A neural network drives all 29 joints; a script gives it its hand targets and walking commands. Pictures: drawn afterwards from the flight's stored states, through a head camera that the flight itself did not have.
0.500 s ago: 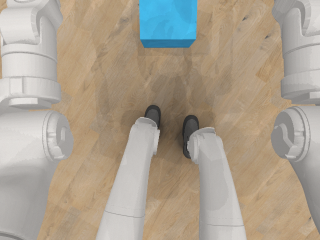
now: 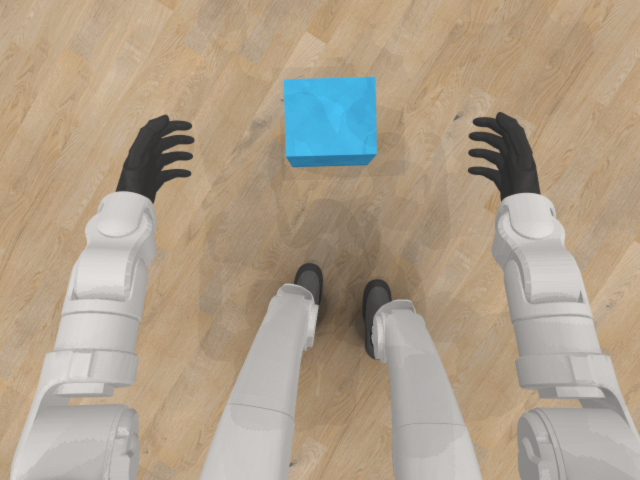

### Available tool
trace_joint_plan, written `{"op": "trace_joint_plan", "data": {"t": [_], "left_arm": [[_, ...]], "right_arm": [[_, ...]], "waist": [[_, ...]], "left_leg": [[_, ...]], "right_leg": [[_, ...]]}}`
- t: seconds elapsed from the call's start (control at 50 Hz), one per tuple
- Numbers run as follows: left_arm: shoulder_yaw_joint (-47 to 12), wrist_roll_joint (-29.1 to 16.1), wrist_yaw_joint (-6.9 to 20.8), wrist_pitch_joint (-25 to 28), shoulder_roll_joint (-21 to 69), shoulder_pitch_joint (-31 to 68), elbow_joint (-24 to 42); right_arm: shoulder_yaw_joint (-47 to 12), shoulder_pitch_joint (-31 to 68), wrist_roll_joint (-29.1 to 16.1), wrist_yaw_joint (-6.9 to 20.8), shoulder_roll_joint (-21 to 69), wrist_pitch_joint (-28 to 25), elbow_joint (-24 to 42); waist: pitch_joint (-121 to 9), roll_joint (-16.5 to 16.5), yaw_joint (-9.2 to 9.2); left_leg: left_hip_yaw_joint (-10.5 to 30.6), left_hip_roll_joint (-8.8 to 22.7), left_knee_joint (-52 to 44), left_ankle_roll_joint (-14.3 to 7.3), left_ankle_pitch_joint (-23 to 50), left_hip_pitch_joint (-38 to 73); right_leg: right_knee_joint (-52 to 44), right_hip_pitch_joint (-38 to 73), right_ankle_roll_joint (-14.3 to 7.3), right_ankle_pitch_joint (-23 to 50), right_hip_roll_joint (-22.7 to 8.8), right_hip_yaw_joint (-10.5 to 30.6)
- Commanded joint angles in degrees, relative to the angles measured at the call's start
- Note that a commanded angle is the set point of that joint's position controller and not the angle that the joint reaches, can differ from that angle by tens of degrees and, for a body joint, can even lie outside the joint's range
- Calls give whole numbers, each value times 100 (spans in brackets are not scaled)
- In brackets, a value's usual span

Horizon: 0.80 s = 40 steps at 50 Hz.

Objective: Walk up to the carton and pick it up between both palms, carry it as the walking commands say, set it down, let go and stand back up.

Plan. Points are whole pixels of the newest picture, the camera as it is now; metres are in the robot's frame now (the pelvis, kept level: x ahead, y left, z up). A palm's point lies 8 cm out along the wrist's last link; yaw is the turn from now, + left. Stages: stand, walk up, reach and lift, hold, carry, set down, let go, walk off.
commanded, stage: let go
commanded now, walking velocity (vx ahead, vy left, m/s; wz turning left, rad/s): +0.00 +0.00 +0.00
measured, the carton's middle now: (329, 126) +0.57 +0.05 -0.62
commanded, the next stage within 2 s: stand in 1.02 s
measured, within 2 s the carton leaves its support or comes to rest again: neither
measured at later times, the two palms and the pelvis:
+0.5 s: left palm (100, 341) +0.24 +0.22 -0.01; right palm out of the picture +0.27 -0.23 -0.02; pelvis +0.08 -0.01 +0.06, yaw +0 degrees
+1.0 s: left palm (120, 354) +0.24 +0.20 -0.01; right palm out of the picture +0.25 -0.26 +0.00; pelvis +0.09 -0.03 +0.06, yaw +2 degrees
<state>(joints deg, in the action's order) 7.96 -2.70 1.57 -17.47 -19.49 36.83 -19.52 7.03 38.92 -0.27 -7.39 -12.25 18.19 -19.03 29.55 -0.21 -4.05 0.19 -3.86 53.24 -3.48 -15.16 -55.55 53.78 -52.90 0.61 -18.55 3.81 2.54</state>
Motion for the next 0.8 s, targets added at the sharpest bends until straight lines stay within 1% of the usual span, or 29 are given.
{"op": "trace_joint_plan", "data": {"t": [0.0,0.04,0.06,0.08,0.1,0.12,0.14,0.16,0.2,0.24,0.26,0.3,0.34,0.38,0.46,0.52,0.6,0.68,0.72,0.78], "left_arm": [[146,-57,72,352,-614,-189,928],[110,33,131,539,-482,-839,838],[92,107,159,642,-387,-1204,689],[82,162,178,764,-326,-1362,550],[23,229,200,894,-211,-1709,497],[-42,262,214,992,-97,-1950,343],[-73,278,226,1087,-18,-2164,334],[-125,248,226,1152,42,-2195,247],[-182,224,227,1233,141,-2365,109],[-161,267,218,1297,175,-2727,69],[-166,286,213,1321,192,-2931,29],[-169,313,202,1371,197,-3431,55],[-197,346,185,1430,147,-3810,196],[-234,374,175,1455,159,-4144,333],[-323,343,188,1468,217,-4595,506],[-358,314,191,1469,209,-4825,569],[-331,303,211,1374,131,-4957,617],[-354,320,203,1221,99,-4995,575],[-352,328,195,1142,90,-5002,504],[-356,362,180,1057,84,-5020,432]], "right_arm": [[116,-4,86,91,-459,-371,1043],[181,-681,215,184,-342,-559,870],[188,-1028,252,244,-283,-668,721],[226,-1207,284,291,-289,-795,524],[210,-1547,351,349,-246,-930,377],[213,-1754,392,410,-239,-1039,164],[201,-1965,403,467,-230,-1138,101],[223,-2005,422,518,-221,-1204,-46],[235,-2209,427,609,-125,-1298,-347],[211,-2564,399,690,-90,-1385,-504],[159,-2741,369,724,-74,-1424,-556],[115,-3221,352,785,-114,-1506,-509],[64,-3584,305,840,-199,-1580,-330],[-13,-3882,239,903,-297,-1618,-160],[-204,-4330,104,1020,-398,-1654,103],[-280,-4664,80,1081,-458,-1635,291],[-308,-4853,55,1134,-507,-1518,495],[-311,-4949,56,1153,-518,-1357,422],[-296,-4938,84,1143,-528,-1286,381],[-277,-4981,118,1112,-523,-1213,291]], "waist": [[-10021,268,-9],[-9319,302,32],[-8769,304,34],[-8026,286,79],[-7594,272,117],[-7044,229,142],[-6764,213,161],[-6341,150,197],[-5581,149,225],[-5007,213,214],[-4739,214,207],[-4454,182,236],[-4278,135,256],[-4033,159,258],[-3506,100,293],[-3336,-86,317],[-3227,-212,351],[-2995,-47,353],[-2878,-49,348],[-2765,-42,369]], "left_leg": [[743,409,-363,406,3465,5957],[760,423,-522,397,3504,5967],[759,443,-629,380,3503,5866],[753,467,-744,357,3390,5599],[743,491,-904,357,3232,5479],[716,512,-1090,356,2884,5259],[654,505,-1262,358,2528,5105],[586,496,-1434,354,2042,4856],[481,462,-1764,384,1141,4566],[417,441,-2028,443,611,4531],[397,440,-2141,457,480,4517],[328,416,-2306,466,561,4685],[279,404,-2428,436,849,4926],[232,389,-2567,423,1110,5113],[170,336,-2729,416,1483,5300],[139,287,-2766,393,1634,5427],[146,243,-2764,377,1543,5532],[134,208,-2754,378,1347,5495],[128,192,-2740,367,1290,5490],[136,170,-2728,345,1288,5444]], "right_leg": [[-676,1202,6,1021,21,-124],[-925,1244,-14,1039,2,-90],[-1066,1191,-24,1018,-12,-73],[-1213,1051,-31,903,-23,-54],[-1333,1111,-44,838,-40,-58],[-1450,1133,-61,639,-68,-74],[-1551,1369,-88,546,-101,-81],[-1647,1500,-111,351,-131,-91],[-1833,1783,-158,31,-198,-94],[-2017,2088,-188,-149,-251,-96],[-2107,2235,-197,-181,-271,-97],[-2304,2677,-198,-25,-280,-94],[-2485,3079,-177,267,-269,-94],[-2656,3377,-165,540,-266,-85],[-2889,3779,-137,1006,-301,-75],[-2993,3981,-88,1333,-317,-57],[-3048,4128,-39,1494,-323,-24],[-3060,4200,-36,1451,-359,39],[-3071,4192,-20,1432,-372,58],[-3069,4276,8,1595,-391,101]]}}
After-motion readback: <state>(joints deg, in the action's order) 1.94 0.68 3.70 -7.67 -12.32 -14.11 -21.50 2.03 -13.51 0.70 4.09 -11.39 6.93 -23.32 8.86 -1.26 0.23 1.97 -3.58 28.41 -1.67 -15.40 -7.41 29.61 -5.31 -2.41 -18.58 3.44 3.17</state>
